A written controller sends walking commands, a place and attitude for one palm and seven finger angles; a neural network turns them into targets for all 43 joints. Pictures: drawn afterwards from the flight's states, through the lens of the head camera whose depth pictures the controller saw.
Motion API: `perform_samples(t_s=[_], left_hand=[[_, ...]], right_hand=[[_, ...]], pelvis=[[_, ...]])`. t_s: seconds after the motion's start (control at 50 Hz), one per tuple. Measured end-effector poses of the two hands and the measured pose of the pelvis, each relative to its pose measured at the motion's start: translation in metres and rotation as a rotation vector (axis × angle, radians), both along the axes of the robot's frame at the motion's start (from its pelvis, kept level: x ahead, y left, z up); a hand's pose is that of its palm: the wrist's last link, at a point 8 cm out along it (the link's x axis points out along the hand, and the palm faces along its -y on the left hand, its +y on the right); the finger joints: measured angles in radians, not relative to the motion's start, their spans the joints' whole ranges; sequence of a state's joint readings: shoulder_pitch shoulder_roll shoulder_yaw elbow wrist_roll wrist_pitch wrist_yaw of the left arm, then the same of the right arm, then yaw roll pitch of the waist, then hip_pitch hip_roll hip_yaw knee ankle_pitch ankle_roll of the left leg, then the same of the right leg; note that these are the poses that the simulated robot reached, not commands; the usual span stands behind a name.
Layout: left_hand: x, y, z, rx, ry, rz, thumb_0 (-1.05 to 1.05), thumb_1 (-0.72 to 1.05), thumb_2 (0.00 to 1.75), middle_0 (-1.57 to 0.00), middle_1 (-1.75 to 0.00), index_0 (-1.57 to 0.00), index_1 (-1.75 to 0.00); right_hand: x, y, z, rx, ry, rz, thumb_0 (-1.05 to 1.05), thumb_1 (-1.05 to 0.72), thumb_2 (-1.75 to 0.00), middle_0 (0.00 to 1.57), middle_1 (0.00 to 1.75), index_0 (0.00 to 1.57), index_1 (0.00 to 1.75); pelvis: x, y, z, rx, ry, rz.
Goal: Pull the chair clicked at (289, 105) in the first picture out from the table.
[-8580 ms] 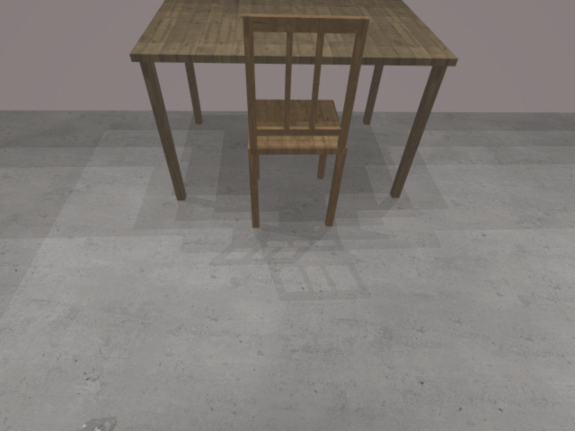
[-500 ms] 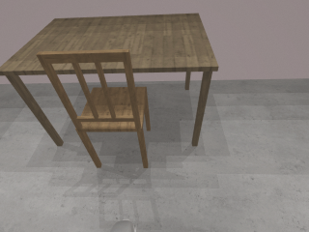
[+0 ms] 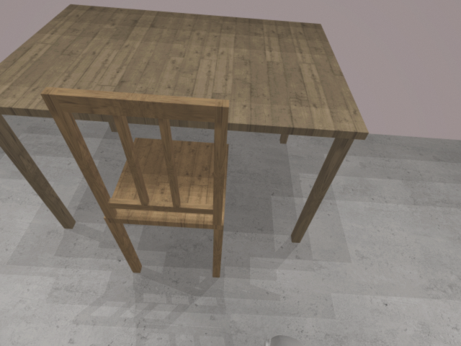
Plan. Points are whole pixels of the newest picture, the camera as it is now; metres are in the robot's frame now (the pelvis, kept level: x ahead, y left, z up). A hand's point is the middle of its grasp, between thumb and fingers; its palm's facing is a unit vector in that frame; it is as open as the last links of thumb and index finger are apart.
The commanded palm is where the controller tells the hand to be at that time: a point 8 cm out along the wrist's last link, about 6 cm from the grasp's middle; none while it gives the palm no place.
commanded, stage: take the last steps up to it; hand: left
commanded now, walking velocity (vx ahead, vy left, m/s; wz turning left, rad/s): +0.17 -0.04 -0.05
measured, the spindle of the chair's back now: (134, 165) +0.53 +0.29 -0.07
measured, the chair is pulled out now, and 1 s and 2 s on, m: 0.00 0.00 0.00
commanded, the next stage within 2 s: come to a stop and stand still in 0.04 s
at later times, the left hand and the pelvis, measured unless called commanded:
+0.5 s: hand (151, 332) +0.17 +0.17 -0.16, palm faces +0.02 -0.97 -0.25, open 7.2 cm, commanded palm none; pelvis +0.08 -0.01 -0.01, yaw +1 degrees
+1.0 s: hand out of the picture +0.01 +0.26 -0.17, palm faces +0.03 -0.97 -0.24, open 7.4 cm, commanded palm none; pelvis +0.00 +0.08 -0.01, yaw -1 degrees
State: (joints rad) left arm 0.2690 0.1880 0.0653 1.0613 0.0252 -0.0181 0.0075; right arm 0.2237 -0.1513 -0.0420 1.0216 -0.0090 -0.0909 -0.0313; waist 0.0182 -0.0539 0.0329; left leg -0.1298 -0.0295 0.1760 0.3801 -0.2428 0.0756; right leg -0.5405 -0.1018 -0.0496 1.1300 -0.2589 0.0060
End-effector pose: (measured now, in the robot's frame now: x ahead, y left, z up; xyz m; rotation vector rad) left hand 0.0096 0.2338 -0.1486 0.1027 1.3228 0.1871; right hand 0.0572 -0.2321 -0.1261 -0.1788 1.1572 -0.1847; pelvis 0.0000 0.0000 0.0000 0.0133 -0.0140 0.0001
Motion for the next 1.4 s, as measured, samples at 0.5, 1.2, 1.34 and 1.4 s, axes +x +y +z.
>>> perform_samples(t_s=[0.5, 1.2, 1.34, 1.4], left_hand=[[0.155, -0.020, 0.016, 0.076, -0.128, -0.091, -0.01, 0.93, 0.90, -0.20, -0.30, -0.20, -0.30], [-0.015, 0.074, 0.000, -0.017, 0.041, -0.076, 0.02, 0.93, 0.90, -0.20, -0.30, -0.20, -0.30], [-0.013, 0.088, 0.001, -0.007, 0.030, -0.067, 0.01, 0.92, 0.90, -0.20, -0.30, -0.20, -0.30], [-0.015, 0.091, 0.001, -0.004, 0.041, -0.061, 0.01, 0.92, 0.90, -0.20, -0.30, -0.20, -0.30]], right_hand=[[0.025, 0.001, -0.039, 0.109, 0.246, -0.080, 0.00, -0.91, -0.90, 0.20, 0.30, 0.19, 0.30], [-0.081, 0.103, -0.020, 0.050, 0.202, -0.045, 0.00, -0.91, -0.90, 0.20, 0.30, 0.20, 0.30], [-0.095, 0.115, -0.022, 0.053, 0.255, -0.051, 0.00, -0.91, -0.90, 0.20, 0.30, 0.20, 0.30], [-0.091, 0.120, -0.023, 0.060, 0.252, -0.047, 0.00, -0.90, -0.90, 0.20, 0.30, 0.20, 0.30]], pelvis=[[0.076, -0.012, -0.008, 0.008, -0.014, 0.009], [-0.005, 0.098, -0.004, -0.021, -0.023, -0.018], [-0.006, 0.108, -0.004, -0.023, -0.022, -0.009], [-0.004, 0.110, -0.003, -0.022, -0.019, -0.007]])
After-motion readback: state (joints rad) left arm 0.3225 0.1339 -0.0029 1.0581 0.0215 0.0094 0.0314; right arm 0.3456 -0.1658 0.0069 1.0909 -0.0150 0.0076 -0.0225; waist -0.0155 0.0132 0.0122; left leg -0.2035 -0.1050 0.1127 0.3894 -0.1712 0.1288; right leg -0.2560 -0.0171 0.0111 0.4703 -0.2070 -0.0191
